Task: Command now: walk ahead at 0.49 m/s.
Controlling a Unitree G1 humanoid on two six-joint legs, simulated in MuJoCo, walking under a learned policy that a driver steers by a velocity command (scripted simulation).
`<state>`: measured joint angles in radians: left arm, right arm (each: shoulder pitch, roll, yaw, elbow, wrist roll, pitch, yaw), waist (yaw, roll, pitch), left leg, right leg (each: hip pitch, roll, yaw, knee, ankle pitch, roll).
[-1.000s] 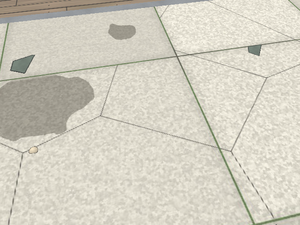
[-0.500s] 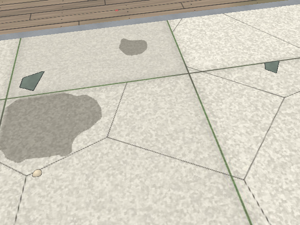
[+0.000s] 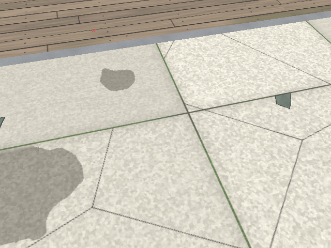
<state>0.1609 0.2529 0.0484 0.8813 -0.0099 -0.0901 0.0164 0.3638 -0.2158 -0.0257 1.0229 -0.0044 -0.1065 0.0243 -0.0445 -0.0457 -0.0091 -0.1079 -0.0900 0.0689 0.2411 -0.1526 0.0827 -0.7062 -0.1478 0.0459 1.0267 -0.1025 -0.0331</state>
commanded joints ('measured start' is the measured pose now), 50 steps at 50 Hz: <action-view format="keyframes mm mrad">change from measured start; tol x32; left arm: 1 -28 26 3 -54 4 -7 -5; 50 177 52 29 42 -10 3 -1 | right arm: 1 -24 -145 -23 -59 6 -9 -20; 15 160 -18 19 -45 14 1 -18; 37 -458 -84 -26 -240 26 4 11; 43 110 -327 -115 -95 6 2 2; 50 -150 -103 -43 -120 -3 -10 12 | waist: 1 28 79 72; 11 24 122 61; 15 153 -247 -413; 25 28 1 25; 38 98 -25 97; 44 -79 265 -368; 50 63 137 -32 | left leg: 1 -74 271 -168 -145 187 147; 13 67 256 -78 391 572 39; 15 -543 14 -114 1045 -379 -47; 16 -642 82 -204 1140 -364 -21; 38 -572 171 -73 286 127 -16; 41 -173 84 -2 252 84 40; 43 510 462 -635 182 -87 262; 50 -76 306 -276 -78 107 141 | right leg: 1 -4 -6 -8 -197 160 15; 10 55 70 -47 -503 68 -32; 13 564 121 -76 -514 49 -110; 15 1145 -273 692 -694 -138 -330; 22 525 -73 147 -876 125 -204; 41 743 -56 -34 -527 570 -98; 44 6 189 80 297 -461 -6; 50 127 -5 18 129 -148 -21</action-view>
